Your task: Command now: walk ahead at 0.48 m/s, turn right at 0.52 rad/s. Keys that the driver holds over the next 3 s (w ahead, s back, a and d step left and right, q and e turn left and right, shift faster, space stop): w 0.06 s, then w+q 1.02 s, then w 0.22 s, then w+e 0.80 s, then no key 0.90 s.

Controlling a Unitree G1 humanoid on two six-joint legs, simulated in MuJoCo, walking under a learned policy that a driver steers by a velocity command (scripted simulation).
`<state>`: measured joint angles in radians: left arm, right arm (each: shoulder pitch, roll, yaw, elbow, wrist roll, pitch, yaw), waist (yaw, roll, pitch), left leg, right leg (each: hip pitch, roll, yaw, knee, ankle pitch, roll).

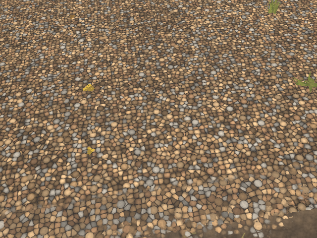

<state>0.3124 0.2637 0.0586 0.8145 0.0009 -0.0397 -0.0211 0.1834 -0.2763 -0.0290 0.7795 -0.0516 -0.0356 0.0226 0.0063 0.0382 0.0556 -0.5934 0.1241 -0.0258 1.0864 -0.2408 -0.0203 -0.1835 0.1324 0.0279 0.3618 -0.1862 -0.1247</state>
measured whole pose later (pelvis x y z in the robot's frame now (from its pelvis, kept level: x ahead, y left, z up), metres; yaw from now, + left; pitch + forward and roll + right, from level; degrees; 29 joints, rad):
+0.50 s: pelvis +0.30 +0.04 -0.01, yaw +5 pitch +0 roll +1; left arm 0.24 0.25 0.01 0.81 0.05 -0.07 -0.01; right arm 0.29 -0.28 -0.05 0.87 -0.01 -0.05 0.02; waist 0.00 -0.02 0.06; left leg -0.26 -0.14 0.01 0.42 -0.15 0.13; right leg -0.44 0.00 0.03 1.19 -0.31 -0.03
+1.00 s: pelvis +0.58 +0.03 -0.01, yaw +22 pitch +1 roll +0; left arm 0.16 0.26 0.02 0.74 0.04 -0.07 0.01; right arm 0.34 -0.31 -0.07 0.83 -0.03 -0.02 0.02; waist -0.04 0.04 0.03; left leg -0.38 -0.06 -0.05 1.12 -0.37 0.06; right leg -0.31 0.02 -0.05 0.47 -0.17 -0.04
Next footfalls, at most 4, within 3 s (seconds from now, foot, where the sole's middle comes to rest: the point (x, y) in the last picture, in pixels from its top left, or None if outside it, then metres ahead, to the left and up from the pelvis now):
0.34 left None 0.38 0.09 -0.78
0.86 right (182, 184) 0.70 -0.03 -0.78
1.38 left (116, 162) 0.81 0.28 -0.78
1.90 right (131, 109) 1.15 0.22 -0.78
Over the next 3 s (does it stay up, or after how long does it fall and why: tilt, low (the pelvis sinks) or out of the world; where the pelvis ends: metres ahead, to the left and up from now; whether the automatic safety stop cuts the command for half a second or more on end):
stays up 1.26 0.30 0.00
